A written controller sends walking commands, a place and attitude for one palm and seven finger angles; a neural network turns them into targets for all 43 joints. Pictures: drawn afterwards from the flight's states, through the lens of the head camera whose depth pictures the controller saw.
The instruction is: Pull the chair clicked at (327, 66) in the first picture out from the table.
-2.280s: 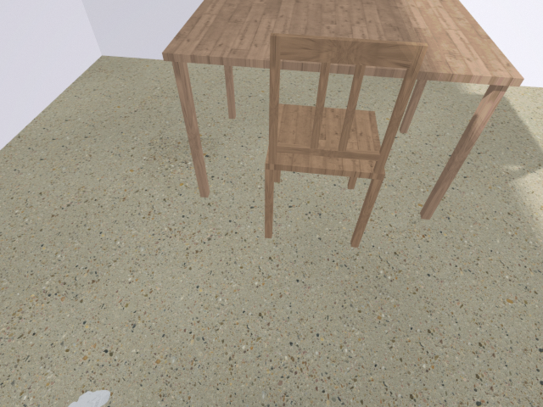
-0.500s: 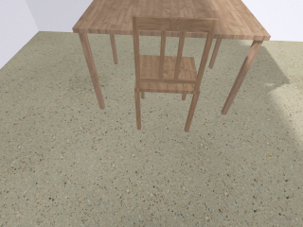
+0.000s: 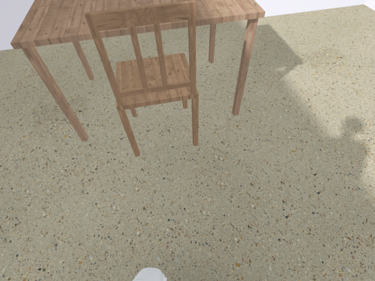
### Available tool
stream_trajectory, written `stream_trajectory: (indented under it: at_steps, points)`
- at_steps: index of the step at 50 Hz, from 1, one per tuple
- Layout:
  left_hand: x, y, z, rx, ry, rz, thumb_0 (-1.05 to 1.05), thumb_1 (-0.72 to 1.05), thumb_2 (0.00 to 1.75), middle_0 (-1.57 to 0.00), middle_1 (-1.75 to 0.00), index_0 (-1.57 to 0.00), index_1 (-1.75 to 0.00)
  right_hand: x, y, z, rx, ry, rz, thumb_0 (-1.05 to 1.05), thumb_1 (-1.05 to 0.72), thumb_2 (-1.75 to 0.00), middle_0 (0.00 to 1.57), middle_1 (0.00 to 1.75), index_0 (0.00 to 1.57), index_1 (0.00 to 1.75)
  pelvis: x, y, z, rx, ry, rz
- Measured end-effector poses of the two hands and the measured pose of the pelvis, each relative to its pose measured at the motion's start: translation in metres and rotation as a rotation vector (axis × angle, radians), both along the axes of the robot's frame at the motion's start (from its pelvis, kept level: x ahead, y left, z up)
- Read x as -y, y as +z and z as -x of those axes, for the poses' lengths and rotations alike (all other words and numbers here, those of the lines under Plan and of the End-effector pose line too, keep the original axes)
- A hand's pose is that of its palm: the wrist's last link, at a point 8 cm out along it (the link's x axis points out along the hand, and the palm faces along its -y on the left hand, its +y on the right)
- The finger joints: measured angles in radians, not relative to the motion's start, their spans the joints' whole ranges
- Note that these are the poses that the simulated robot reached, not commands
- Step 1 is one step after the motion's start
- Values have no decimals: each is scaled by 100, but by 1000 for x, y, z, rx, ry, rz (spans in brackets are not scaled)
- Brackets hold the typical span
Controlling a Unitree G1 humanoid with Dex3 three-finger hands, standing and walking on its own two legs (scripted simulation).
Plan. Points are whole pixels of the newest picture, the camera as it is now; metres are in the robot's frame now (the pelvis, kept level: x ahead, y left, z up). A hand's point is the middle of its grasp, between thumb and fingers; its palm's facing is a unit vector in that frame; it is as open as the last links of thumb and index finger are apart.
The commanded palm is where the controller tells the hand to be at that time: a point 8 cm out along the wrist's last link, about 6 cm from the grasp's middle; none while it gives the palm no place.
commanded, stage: walk to a spot facing it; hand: left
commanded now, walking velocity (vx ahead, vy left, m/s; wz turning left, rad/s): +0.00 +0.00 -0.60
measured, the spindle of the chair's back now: (139, 60) +0.94 +0.30 -0.08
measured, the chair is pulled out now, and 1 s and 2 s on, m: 0.00 0.00 0.00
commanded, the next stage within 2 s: turn to face it in 1.26 s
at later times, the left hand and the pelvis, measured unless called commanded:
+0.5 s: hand out of the picture +0.12 +0.26 -0.17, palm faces -0.25 -0.95 -0.21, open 7.4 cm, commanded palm none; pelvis +0.00 +0.06 +0.01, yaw -19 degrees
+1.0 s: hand (208, 217) +0.31 -0.02 -0.17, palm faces -0.60 -0.77 -0.19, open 7.4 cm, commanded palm none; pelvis +0.09 -0.09 -0.01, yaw -35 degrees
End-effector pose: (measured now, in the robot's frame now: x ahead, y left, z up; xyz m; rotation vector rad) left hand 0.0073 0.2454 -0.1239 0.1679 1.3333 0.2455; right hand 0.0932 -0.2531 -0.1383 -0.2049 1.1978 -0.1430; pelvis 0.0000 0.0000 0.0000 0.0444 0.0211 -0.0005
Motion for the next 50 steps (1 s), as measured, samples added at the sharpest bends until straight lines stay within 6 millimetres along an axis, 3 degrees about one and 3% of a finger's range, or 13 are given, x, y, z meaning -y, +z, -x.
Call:
stream_trajectory:
  at_steps: [9,13,20,25,29,32,37,41,43,45,50]
  points:
    - [-33,-5,-25,35,-97,-3,0,90,90,-21,-30,-20,-30,-17,16,6,91,-71,29,1,-91,-90,20,30,20,30,-25,-1,10,-12,-107,20]
    - [-55,-15,-40,49,-148,8,0,90,90,-21,-30,-20,-30,-33,23,20,131,-112,53,1,-90,-90,20,30,20,30,-44,-5,15,-16,-154,38]
    - [-75,-12,-86,94,-271,49,1,91,90,-20,-29,-20,-30,-55,39,92,58,-223,96,1,-90,-90,20,30,20,30,-64,5,10,4,-239,83]
    - [-68,-12,-119,89,-367,63,0,91,90,-20,-29,-20,-30,-68,35,145,-19,-351,95,1,-90,-90,20,30,20,30,-65,6,-3,8,-326,81]
    - [-41,-16,-149,64,-451,82,1,91,90,-20,-29,-20,-30,-84,28,186,-103,-463,60,1,-90,-90,20,30,20,30,-57,4,-15,9,-390,70]
    - [-8,-19,-177,57,-526,104,1,91,90,-20,-29,-20,-30,-100,22,216,-185,-545,16,1,-90,-90,20,30,20,30,-45,1,-24,10,-437,61]
    - [73,-21,-236,89,-672,143,1,91,90,-20,-29,-20,-30,-123,14,255,-337,-673,-80,1,-90,-90,20,30,20,30,-16,-6,-42,7,-508,49]
    - [151,-24,-289,171,-789,165,1,91,90,-20,-29,-20,-30,-126,2,269,-438,-759,-162,1,-90,-90,20,30,20,30,19,-20,-60,1,-560,43]
    - [184,-27,-311,243,-821,170,1,91,90,-20,-29,-20,-30,-117,-7,268,-467,-786,-199,1,-90,-90,20,30,20,30,39,-31,-67,6,-577,41]
    - [205,-25,-323,281,-820,173,0,91,90,-20,-29,-20,-30,-98,-13,255,-454,-803,-206,1,-90,-90,20,30,20,30,55,-31,-72,19,-584,44]
    - [220,-14,-323,239,-802,145,0,91,90,-20,-29,-20,-30,-15,-12,178,-236,-784,-125,1,-91,-90,20,30,20,30,86,-14,-93,29,-614,48]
